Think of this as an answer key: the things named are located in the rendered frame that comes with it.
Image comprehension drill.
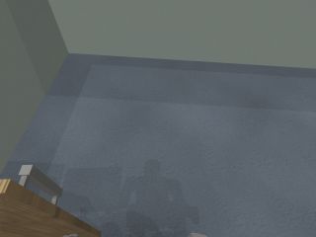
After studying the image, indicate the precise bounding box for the handle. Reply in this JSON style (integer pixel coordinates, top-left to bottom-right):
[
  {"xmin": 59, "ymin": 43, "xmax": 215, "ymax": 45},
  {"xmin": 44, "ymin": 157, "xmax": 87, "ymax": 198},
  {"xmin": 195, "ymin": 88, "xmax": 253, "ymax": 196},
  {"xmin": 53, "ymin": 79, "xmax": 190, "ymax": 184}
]
[{"xmin": 19, "ymin": 165, "xmax": 63, "ymax": 205}]

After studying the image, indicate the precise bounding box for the cupboard door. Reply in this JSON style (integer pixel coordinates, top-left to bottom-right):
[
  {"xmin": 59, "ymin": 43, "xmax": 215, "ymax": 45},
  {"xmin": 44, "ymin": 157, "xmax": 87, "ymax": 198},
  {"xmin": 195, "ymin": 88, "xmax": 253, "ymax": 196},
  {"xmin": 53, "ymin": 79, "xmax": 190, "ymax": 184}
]
[{"xmin": 0, "ymin": 179, "xmax": 102, "ymax": 237}]

